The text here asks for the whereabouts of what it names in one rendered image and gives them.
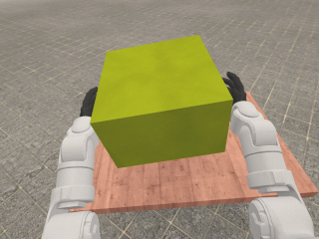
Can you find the robot right forearm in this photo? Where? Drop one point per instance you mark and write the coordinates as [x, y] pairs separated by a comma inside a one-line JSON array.
[[267, 172]]

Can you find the robot left forearm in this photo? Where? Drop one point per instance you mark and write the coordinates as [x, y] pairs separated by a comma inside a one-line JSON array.
[[75, 171]]

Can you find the carton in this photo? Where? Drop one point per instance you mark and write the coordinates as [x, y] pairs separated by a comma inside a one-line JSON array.
[[161, 101]]

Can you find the robot left upper arm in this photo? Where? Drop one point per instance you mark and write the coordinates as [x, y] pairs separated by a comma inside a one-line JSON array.
[[73, 225]]

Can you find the table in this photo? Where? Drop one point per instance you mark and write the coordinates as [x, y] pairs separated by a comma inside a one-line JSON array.
[[211, 179]]

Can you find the robot right upper arm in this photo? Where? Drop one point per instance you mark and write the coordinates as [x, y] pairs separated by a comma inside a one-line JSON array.
[[279, 217]]

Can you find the robot right hand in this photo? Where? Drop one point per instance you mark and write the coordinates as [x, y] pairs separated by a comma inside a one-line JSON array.
[[235, 88]]

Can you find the robot left hand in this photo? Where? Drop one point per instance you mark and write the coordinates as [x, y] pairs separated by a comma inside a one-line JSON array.
[[88, 103]]

